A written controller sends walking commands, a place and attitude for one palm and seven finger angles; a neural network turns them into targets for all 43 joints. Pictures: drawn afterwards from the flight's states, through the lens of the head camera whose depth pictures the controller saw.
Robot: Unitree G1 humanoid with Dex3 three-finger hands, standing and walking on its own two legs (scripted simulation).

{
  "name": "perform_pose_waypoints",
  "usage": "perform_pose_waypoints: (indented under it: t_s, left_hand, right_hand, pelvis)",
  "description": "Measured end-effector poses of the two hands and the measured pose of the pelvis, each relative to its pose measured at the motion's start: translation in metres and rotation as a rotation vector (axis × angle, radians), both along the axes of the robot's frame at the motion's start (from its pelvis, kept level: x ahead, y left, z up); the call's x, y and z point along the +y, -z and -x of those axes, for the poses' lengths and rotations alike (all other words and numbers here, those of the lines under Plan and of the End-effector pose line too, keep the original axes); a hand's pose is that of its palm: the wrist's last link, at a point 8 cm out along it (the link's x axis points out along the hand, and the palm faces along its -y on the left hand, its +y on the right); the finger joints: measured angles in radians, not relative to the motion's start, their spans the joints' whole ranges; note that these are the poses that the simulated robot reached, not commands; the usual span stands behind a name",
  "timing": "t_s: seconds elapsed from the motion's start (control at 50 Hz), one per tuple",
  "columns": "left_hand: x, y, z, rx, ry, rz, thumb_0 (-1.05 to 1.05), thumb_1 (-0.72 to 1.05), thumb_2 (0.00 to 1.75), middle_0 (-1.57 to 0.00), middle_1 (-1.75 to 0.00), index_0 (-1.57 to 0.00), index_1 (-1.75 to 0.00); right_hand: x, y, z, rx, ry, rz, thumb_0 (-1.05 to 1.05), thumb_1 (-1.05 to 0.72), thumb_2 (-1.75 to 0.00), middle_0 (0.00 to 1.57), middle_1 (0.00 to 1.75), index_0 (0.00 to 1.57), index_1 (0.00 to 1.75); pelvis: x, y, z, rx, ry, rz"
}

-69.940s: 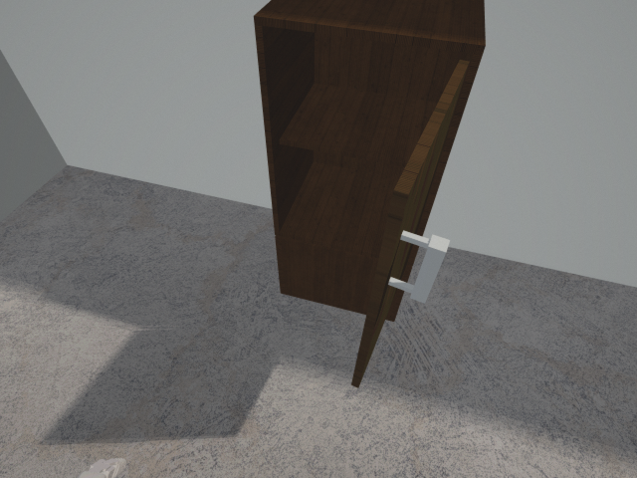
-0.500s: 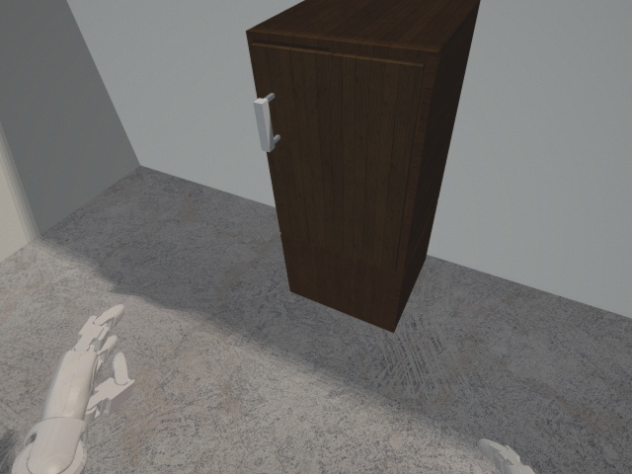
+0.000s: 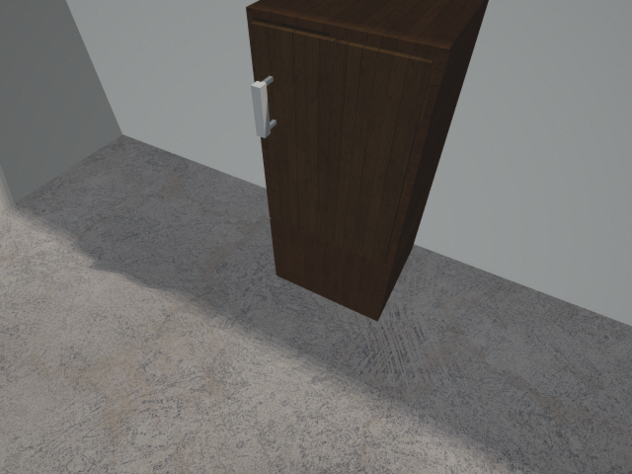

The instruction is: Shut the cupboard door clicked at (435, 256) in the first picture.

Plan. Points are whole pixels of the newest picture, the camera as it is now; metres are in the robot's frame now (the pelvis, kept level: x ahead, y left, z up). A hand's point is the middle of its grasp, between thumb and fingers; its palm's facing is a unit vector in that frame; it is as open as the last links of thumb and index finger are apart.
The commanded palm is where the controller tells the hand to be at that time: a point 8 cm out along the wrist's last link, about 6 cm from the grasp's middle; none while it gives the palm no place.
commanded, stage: let the arm hang, fingers relaxed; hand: left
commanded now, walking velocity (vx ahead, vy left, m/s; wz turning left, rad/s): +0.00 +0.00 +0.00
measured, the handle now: (266, 106) +0.88 +0.17 +0.01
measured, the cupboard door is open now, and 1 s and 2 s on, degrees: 0 0 0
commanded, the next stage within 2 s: look to check the result in 0.48 s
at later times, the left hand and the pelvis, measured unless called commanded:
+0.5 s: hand out of the picture -0.02 +0.15 -0.18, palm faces +0.04 -0.99 -0.14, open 7.4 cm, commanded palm none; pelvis +0.00 +0.00 +0.00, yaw -1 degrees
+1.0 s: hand out of the picture -0.03 +0.16 -0.18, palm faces +0.04 -0.99 -0.17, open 7.4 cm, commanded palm none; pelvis +0.01 +0.01 +0.00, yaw -1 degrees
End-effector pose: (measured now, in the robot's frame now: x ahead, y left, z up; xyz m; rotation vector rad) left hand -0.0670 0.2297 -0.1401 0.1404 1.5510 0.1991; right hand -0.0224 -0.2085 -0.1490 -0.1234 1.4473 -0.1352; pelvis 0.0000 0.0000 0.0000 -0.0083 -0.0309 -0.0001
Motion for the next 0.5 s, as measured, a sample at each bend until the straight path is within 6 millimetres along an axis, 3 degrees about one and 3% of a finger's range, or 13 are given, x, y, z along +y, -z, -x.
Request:
perform_pose_waypoints:
  t_s: [0.1,0.3,0.5]
  left_hand:
    - [-0.011,0.002,-0.008,-0.035,-0.002,0.020,0.00,0.92,0.90,-0.19,-0.30,-0.19,-0.30]
    - [-0.034,0.012,-0.036,-0.117,0.014,0.085,0.00,0.91,0.90,-0.20,-0.30,-0.20,-0.30]
    - [-0.029,0.012,-0.038,-0.109,0.017,0.076,0.00,0.91,0.90,-0.20,-0.30,-0.20,-0.30]
  right_hand:
    - [0.012,0.004,-0.001,-0.004,0.002,-0.025,0.01,-0.92,-0.90,0.20,0.30,0.20,0.30]
    - [0.016,0.002,0.006,-0.011,0.028,-0.019,0.01,-0.92,-0.90,0.20,0.30,0.20,0.30]
    - [0.017,0.000,0.018,0.018,0.044,-0.012,0.01,-0.91,-0.90,0.20,0.30,0.20,0.30]
  pelvis:
    - [0.002,0.000,0.000,-0.006,0.003,-0.004]
    - [0.004,0.000,-0.001,-0.008,0.009,-0.007]
    - [0.005,0.000,-0.002,-0.003,0.012,-0.007]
